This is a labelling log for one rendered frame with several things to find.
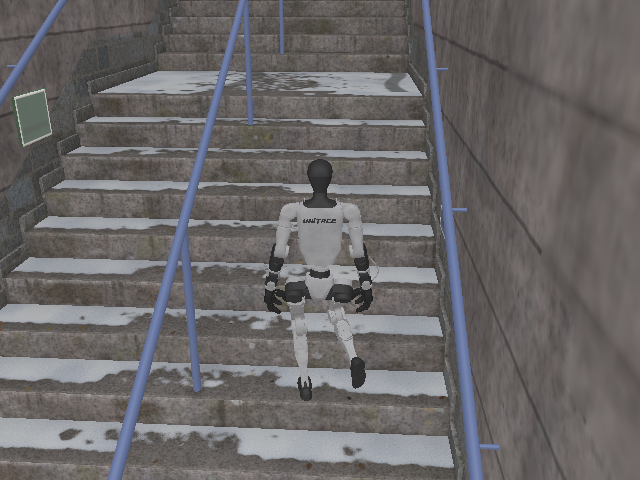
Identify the robot left hand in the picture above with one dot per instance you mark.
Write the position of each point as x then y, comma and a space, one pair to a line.
270, 298

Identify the left robot shin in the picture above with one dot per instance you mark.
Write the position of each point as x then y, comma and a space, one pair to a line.
301, 353

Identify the robot right hand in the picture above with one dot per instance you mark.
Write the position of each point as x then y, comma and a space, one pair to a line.
366, 297

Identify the robot right forearm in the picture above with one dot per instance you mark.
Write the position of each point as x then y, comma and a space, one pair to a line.
363, 270

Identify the right robot foot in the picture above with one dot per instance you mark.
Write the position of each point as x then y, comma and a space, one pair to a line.
357, 372

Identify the robot left forearm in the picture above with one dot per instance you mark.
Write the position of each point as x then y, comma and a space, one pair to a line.
274, 270

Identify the robot left upper arm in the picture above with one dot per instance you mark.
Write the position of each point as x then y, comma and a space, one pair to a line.
288, 212

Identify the robot right upper arm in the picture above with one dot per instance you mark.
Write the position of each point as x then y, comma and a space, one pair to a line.
352, 213

